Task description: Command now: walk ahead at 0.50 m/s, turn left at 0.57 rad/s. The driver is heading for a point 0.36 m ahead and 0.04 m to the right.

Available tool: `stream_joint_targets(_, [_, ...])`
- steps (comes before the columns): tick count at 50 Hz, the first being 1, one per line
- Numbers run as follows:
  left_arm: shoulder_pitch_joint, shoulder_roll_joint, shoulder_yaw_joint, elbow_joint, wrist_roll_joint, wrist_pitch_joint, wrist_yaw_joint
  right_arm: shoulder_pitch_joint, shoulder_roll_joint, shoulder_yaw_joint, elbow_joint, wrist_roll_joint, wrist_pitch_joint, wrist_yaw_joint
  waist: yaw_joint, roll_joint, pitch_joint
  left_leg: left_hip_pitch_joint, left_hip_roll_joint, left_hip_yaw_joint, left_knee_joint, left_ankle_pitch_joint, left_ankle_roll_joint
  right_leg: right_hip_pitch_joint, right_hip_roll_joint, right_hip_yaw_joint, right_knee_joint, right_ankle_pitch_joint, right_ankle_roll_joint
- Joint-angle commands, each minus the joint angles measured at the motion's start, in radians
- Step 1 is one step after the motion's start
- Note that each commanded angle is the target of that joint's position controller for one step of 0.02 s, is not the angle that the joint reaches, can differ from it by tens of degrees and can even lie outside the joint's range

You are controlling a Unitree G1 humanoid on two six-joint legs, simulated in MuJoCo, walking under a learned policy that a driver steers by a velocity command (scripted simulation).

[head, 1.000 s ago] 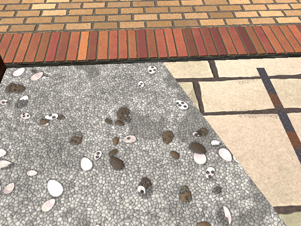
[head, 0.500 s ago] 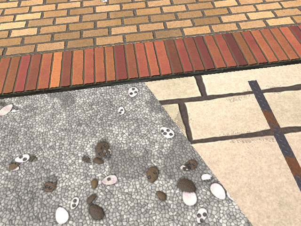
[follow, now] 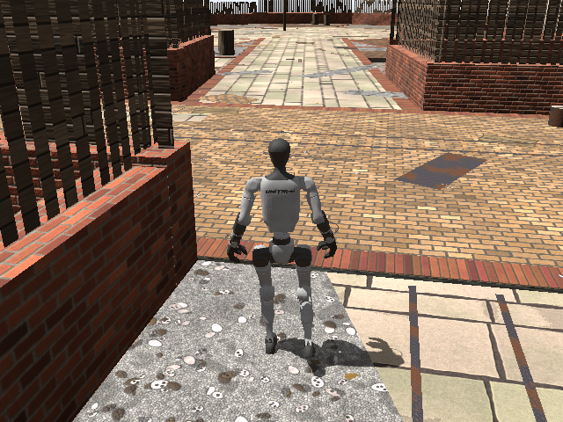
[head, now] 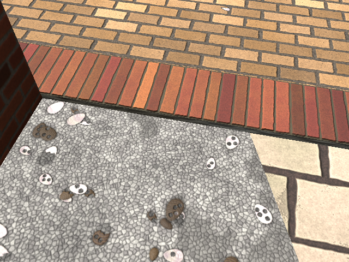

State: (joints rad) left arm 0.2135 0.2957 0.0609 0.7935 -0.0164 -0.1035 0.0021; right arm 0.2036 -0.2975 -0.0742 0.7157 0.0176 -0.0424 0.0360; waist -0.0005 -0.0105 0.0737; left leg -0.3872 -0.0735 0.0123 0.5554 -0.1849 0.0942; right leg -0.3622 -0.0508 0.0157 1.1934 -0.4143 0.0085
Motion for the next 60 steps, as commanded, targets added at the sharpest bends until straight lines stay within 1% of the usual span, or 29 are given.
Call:
stream_joint_targets(1, [-0.023, 0.135, 0.034, -0.092, 0.022, -0.024, 0.003, 0.019, -0.112, -0.027, -0.078, -0.016, -0.023, -0.013, 0.005, 0.058, -0.139, 0.305, 0.265, -0.426, -0.312, 0.157, 0.205, -0.266, -0.066, 0.08, -0.066, 0.098, -0.005])
stream_joint_targets(4, [-0.048, 0.091, 0.025, -0.103, 0.033, 0.003, 0.003, 0.045, -0.142, -0.035, -0.07, -0.007, -0.027, -0.031, 0.011, 0.04, -0.106, 0.205, 0.232, -0.336, -0.339, 0.269, 0.207, -0.243, -0.049, 0.049, -0.208, 0.173, 0.04])
stream_joint_targets(8, [-0.151, 0.043, -0.001, -0.111, 0.021, 0.005, -0.014, 0.085, -0.128, -0.025, -0.036, -0.01, -0.028, -0.046, -0.045, 0.083, -0.071, 0.175, 0.177, -0.186, -0.358, 0.236, 0.135, -0.194, -0.034, 0.013, -0.502, 0.486, 0.054])
stream_joint_targets(11, [-0.231, 0.05, -0.006, -0.129, 0.003, -0.001, -0.027, 0.138, -0.142, -0.023, -0.001, -0.011, -0.033, -0.041, -0.089, 0.088, -0.037, 0.217, 0.217, -0.188, -0.376, 0.141, 0.124, -0.185, -0.023, 0.003, -0.599, 0.588, 0.029])
stream_joint_targets(13, [-0.274, 0.062, -0.003, -0.148, 0.015, -0.008, -0.034, 0.162, -0.136, -0.019, 0.025, -0.011, -0.026, -0.043, -0.099, 0.072, -0.009, 0.288, 0.235, -0.193, -0.32, 0.274, 0.112, -0.217, -0.008, 0.004, -0.658, 0.554, 0.002])
stream_joint_targets(16, [-0.23, 0.082, 0.006, -0.141, 0.028, -0.021, -0.05, 0.162, -0.144, -0.019, 0.044, -0.016, -0.007, -0.051, -0.067, 0.094, -0.052, 0.382, 0.253, -0.203, -0.196, 0.487, 0.077, -0.166, 0.028, -0.006, -0.705, 0.468, -0.043])
stream_joint_targets(17, [-0.171, 0.098, 0.014, -0.123, 0.03, -0.022, -0.049, 0.141, -0.15, -0.02, 0.042, -0.015, -0.003, -0.054, -0.032, 0.106, -0.084, 0.391, 0.242, -0.201, -0.131, 0.596, 0.06, -0.093, 0.05, -0.018, -0.719, 0.452, -0.06])
stream_joint_targets(18, [-0.073, 0.117, 0.024, -0.091, 0.038, -0.025, -0.045, 0.114, -0.144, -0.016, 0.036, -0.012, 0.001, -0.055, 0.026, 0.094, -0.14, 0.382, 0.199, -0.177, -0.017, 0.686, 0.031, 0.042, 0.067, -0.041, -0.77, 0.544, -0.082])
stream_joint_targets(19, [0.03, 0.167, 0.034, -0.073, 0.05, -0.028, -0.039, 0.118, -0.113, -0.003, 0.018, -0.025, 0.0, -0.056, 0.062, 0.032, -0.26, 0.285, 0.141, -0.147, 0.172, 0.536, -0.013, 0.275, -0.045, 0.056, -0.717, 0.88, -0.132])
stream_joint_targets(20, [0.098, 0.21, 0.034, -0.068, 0.07, -0.019, -0.033, 0.253, -0.046, 0.021, 0.022, -0.032, -0.01, -0.052, 0.034, -0.177, -0.416, -0.012, 0.015, -0.105, 0.546, -0.03, -0.097, 0.633, -0.301, 0.354, -0.662, 1.206, -0.314])
stream_joint_targets(21, [0.139, 0.125, 0.016, -0.041, 0.04, -0.004, -0.038, 0.317, -0.069, 0.02, 0.058, -0.02, -0.011, -0.044, 0.041, -0.23, -0.533, -0.101, -0.018, -0.18, 0.678, -0.503, -0.127, 0.7, -0.372, 0.519, -0.697, 1.188, -0.392])
stream_joint_targets(22, [0.079, 0.117, 0.013, -0.053, 0.013, 0.01, -0.039, 0.249, -0.147, 0.0, 0.053, 0.001, -0.001, -0.042, 0.053, -0.134, -0.429, -0.157, 0.032, -0.198, 0.737, -0.481, -0.134, 0.594, -0.336, 0.458, -0.741, 0.943, -0.354])
stream_joint_targets(23, [0.0, 0.101, 0.007, -0.064, 0.013, 0.022, -0.034, 0.156, -0.147, -0.003, 0.033, 0.006, 0.013, -0.048, 0.042, -0.067, -0.309, -0.195, 0.074, -0.151, 0.715, -0.426, -0.141, 0.464, -0.287, 0.379, -0.783, 0.77, -0.304])
stream_joint_targets(24, [-0.067, 0.071, -0.008, -0.07, 0.019, 0.031, -0.032, 0.103, -0.134, -0.003, 0.022, -0.005, 0.03, -0.055, 0.022, -0.029, -0.212, -0.188, 0.108, -0.126, 0.641, -0.382, -0.146, 0.313, -0.248, 0.317, -0.83, 0.676, -0.278])
stream_joint_targets(25, [-0.111, 0.054, -0.016, -0.071, 0.027, 0.034, -0.03, 0.099, -0.119, -0.006, 0.023, -0.013, 0.049, -0.062, -0.009, -0.04, -0.168, -0.117, 0.138, -0.121, 0.549, -0.342, -0.147, 0.186, -0.213, 0.266, -0.871, 0.6, -0.252])
stream_joint_targets(26, [-0.142, 0.063, -0.013, -0.064, 0.037, 0.04, -0.031, 0.126, -0.085, 0.001, 0.033, -0.015, 0.063, -0.068, -0.034, -0.08, -0.146, -0.032, 0.137, -0.097, 0.454, -0.31, -0.154, 0.09, -0.174, 0.216, -0.905, 0.557, -0.234])
stream_joint_targets(28, [-0.166, 0.071, -0.009, -0.052, 0.047, 0.042, -0.028, 0.159, -0.043, 0.013, 0.052, -0.023, 0.068, -0.078, -0.046, -0.127, -0.163, 0.079, 0.129, -0.065, 0.304, -0.265, -0.165, 0.03, -0.137, 0.144, -0.918, 0.606, -0.236])
stream_joint_targets(31, [-0.146, 0.086, -0.005, -0.021, 0.037, 0.051, -0.019, 0.132, -0.052, 0.013, 0.065, -0.023, 0.067, -0.079, -0.026, -0.104, -0.215, 0.165, 0.131, -0.058, 0.146, -0.096, -0.155, 0.058, -0.147, 0.135, -0.92, 0.495, -0.235])
stream_joint_targets(33, [-0.163, 0.082, -0.011, -0.009, 0.03, 0.063, -0.016, 0.112, -0.051, 0.011, 0.073, -0.027, 0.069, -0.076, -0.034, -0.088, -0.186, 0.231, 0.12, -0.042, 0.034, 0.001, -0.139, 0.016, -0.128, 0.132, -0.926, 0.244, -0.205])
stream_joint_targets(34, [-0.165, 0.069, -0.018, -0.003, 0.028, 0.067, -0.016, 0.097, -0.049, 0.011, 0.074, -0.036, 0.069, -0.074, -0.037, -0.081, -0.161, 0.264, 0.115, -0.037, -0.026, 0.032, -0.127, -0.013, -0.106, 0.131, -0.929, 0.101, -0.176])
stream_joint_targets(35, [-0.145, 0.044, -0.028, 0.012, 0.03, 0.068, -0.018, 0.072, -0.055, 0.011, 0.064, -0.047, 0.068, -0.076, -0.034, -0.067, -0.128, 0.282, 0.135, -0.063, -0.083, 0.063, -0.112, -0.039, -0.081, 0.131, -0.928, -0.009, -0.133])
stream_joint_targets(36, [-0.121, 0.031, -0.035, 0.024, 0.038, 0.069, -0.02, 0.054, -0.079, 0.01, 0.048, -0.051, 0.064, -0.08, -0.021, -0.036, -0.101, 0.284, 0.187, -0.12, -0.133, 0.077, -0.091, -0.051, -0.051, 0.121, -0.902, -0.075, -0.09])
stream_joint_targets(37, [-0.073, 0.043, -0.029, 0.03, 0.039, 0.071, -0.02, 0.025, -0.15, -0.007, 0.056, -0.038, 0.063, -0.083, 0.037, 0.064, -0.06, 0.198, 0.187, -0.127, -0.121, -0.043, -0.065, -0.035, 0.011, 0.068, -0.889, -0.059, -0.058])
stream_joint_targets(38, [-0.093, 0.054, -0.028, 0.036, 0.039, 0.075, -0.015, 0.024, -0.115, -0.005, 0.067, -0.035, 0.057, -0.079, 0.014, 0.082, -0.049, 0.117, 0.16, -0.112, -0.14, -0.158, -0.066, 0.039, 0.025, 0.039, -0.851, 0.0, -0.041])
stream_joint_targets(39, [-0.103, 0.055, -0.027, 0.038, 0.034, 0.078, -0.01, 0.019, -0.077, 0.005, 0.074, -0.04, 0.048, -0.076, 0.012, 0.085, -0.046, 0.095, 0.153, -0.109, -0.155, -0.15, -0.078, 0.073, 0.024, 0.035, -0.826, 0.051, -0.042])
stream_joint_targets(41, [-0.087, 0.046, -0.029, 0.058, 0.033, 0.084, -0.001, 0.004, -0.06, 0.011, 0.083, -0.038, 0.03, -0.071, 0.018, 0.104, -0.064, 0.119, 0.15, -0.104, -0.148, -0.02, -0.097, 0.101, 0.027, 0.023, -0.791, 0.158, -0.049])
stream_joint_targets(44, [-0.083, 0.048, -0.028, 0.081, 0.03, 0.085, 0.001, 0.025, -0.065, 0.011, 0.11, -0.027, 0.015, -0.07, 0.01, 0.07, -0.105, 0.171, 0.146, -0.094, -0.112, 0.118, -0.095, 0.137, 0.025, 0.017, -0.764, 0.298, -0.051])
stream_joint_targets(48, [-0.095, 0.052, -0.026, 0.111, 0.022, 0.093, 0.003, 0.022, -0.067, 0.013, 0.137, -0.024, 0.018, -0.072, 0.003, 0.041, -0.117, 0.198, 0.138, -0.083, -0.097, 0.198, -0.089, 0.164, 0.022, 0.017, -0.748, 0.39, -0.047])
stream_joint_targets(60, [-0.097, 0.068, -0.021, 0.199, 0.018, 0.111, 0.021, -0.008, -0.058, 0.019, 0.223, -0.022, 0.031, -0.072, 0.006, 0.014, -0.1, 0.22, 0.119, -0.06, -0.119, 0.21, -0.082, 0.202, 0.018, 0.016, -0.753, 0.426, -0.035])
